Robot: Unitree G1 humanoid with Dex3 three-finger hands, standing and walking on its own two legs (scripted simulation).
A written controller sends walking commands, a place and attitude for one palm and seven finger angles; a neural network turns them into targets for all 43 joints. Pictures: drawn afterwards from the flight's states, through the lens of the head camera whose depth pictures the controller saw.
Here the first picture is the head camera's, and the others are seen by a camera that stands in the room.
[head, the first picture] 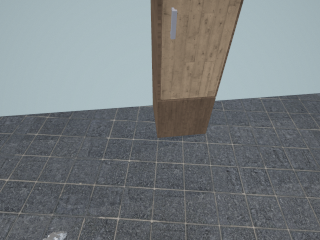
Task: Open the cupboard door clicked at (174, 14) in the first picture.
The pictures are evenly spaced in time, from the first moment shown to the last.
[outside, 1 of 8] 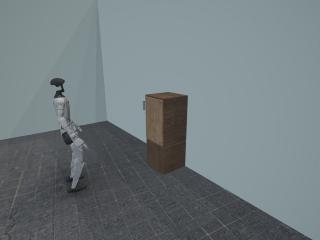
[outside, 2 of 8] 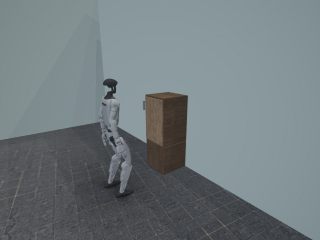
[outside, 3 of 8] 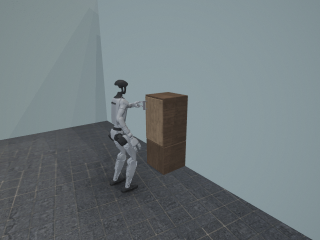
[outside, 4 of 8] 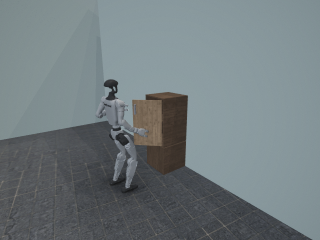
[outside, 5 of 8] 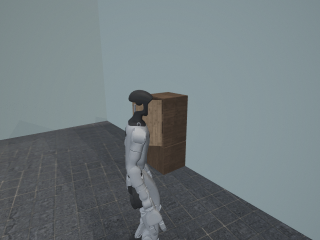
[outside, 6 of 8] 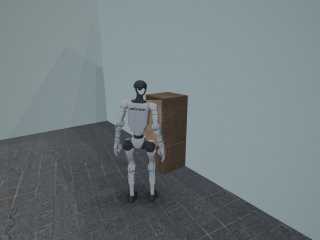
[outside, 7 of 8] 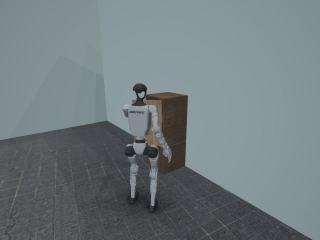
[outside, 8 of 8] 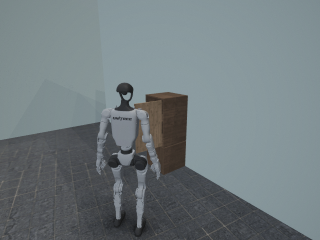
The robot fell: no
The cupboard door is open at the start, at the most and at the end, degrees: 0 89 88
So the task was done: yes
